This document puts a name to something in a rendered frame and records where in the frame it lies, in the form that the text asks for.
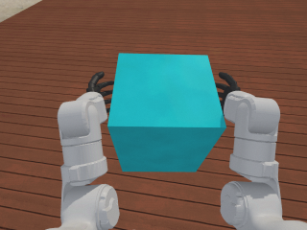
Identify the robot left hand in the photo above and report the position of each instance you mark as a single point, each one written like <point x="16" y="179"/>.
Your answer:
<point x="94" y="87"/>

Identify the carton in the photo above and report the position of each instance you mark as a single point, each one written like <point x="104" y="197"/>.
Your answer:
<point x="165" y="114"/>

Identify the left robot upper arm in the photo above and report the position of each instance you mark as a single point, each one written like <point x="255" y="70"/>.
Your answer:
<point x="89" y="207"/>

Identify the right robot upper arm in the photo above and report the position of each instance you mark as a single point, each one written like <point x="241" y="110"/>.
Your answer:
<point x="254" y="206"/>

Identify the robot right hand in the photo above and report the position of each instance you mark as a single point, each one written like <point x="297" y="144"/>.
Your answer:
<point x="227" y="89"/>

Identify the right robot forearm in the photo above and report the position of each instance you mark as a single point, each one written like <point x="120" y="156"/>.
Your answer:
<point x="256" y="128"/>

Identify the left robot forearm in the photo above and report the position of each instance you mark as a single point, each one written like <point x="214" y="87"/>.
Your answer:
<point x="80" y="136"/>

